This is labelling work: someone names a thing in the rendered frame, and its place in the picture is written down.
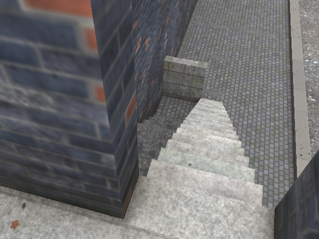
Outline stairs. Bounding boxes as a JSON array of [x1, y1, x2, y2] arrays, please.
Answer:
[[147, 98, 263, 206]]

